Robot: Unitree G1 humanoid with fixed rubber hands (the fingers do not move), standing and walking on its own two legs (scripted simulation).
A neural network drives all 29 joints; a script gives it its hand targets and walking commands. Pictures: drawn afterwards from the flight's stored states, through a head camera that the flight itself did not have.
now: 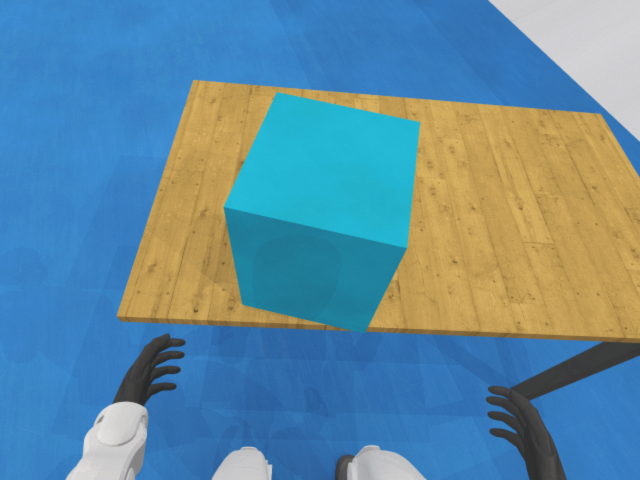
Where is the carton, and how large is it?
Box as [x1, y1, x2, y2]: [224, 92, 419, 333]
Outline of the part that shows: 277,92 224,205 224,211 242,304 364,333 406,249 419,122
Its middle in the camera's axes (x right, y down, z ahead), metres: +0.00 -0.03 +0.57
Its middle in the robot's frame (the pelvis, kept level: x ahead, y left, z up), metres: +0.45 +0.04 +0.00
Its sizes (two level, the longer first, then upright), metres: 0.210 0.200 0.250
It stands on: a table, 0.63 m high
